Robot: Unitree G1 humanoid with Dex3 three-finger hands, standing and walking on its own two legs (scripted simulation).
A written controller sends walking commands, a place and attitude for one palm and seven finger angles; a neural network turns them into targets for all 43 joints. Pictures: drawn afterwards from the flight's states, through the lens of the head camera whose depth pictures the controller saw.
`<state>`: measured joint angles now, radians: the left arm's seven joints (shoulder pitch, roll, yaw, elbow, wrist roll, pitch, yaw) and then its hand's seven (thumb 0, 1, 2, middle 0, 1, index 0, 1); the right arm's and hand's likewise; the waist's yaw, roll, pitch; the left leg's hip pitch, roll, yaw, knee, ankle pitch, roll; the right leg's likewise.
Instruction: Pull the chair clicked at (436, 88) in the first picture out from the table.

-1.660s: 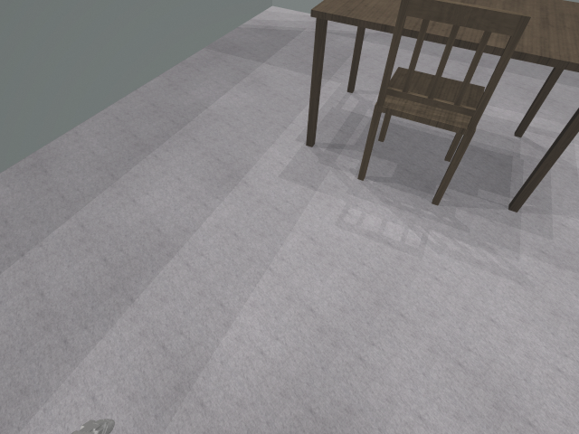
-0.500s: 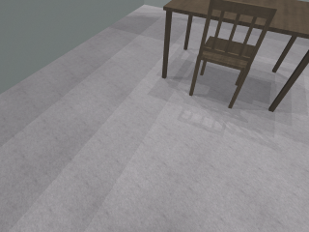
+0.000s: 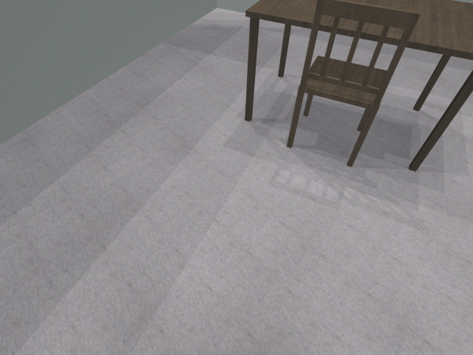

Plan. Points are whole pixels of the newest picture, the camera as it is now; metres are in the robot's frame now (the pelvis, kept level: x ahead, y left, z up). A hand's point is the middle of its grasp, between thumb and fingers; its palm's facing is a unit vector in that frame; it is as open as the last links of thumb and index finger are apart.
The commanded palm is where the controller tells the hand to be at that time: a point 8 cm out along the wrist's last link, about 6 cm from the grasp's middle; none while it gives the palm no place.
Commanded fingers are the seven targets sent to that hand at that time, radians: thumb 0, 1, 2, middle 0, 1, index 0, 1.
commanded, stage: walk to a spot facing it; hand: left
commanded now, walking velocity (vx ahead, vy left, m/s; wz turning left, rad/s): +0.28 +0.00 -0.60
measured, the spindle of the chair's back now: (351, 52) +1.42 -0.45 -0.11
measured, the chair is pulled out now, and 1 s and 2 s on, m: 0.00 0.00 0.00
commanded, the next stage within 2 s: none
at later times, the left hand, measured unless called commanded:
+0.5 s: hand out of the picture +0.07 +0.19 -0.18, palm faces -0.13 -0.98 -0.14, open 7.4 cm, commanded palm none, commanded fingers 0.00 0.90 0.90 -0.20 -0.30 -0.20 -0.30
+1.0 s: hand (225, 195) +0.55 +0.07 -0.16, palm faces -0.59 -0.79 -0.17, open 7.4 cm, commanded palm none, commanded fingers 0.00 0.90 0.90 -0.20 -0.30 -0.20 -0.30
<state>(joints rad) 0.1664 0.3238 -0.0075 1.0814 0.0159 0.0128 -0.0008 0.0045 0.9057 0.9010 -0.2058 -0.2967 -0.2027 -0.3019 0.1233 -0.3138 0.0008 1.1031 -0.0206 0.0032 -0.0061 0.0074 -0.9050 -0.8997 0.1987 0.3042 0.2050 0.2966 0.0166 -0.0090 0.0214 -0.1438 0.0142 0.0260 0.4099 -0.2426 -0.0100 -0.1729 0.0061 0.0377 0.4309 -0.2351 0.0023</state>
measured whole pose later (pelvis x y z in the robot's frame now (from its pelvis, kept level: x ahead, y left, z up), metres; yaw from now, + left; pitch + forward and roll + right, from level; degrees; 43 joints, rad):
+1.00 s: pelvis +0.32 +0.00 +0.00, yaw -32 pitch +0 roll -1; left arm 0.03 0.23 0.07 0.91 0.04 0.03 -0.05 0.00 0.91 0.90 -0.20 -0.30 -0.19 -0.30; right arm 0.47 -0.17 -0.04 1.08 -0.03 -0.07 -0.03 0.01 -0.92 -0.90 0.20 0.30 0.20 0.30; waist -0.07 -0.03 0.09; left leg 0.02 0.06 0.37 0.35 -0.37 0.01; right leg -0.61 -0.08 -0.09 0.84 -0.15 0.00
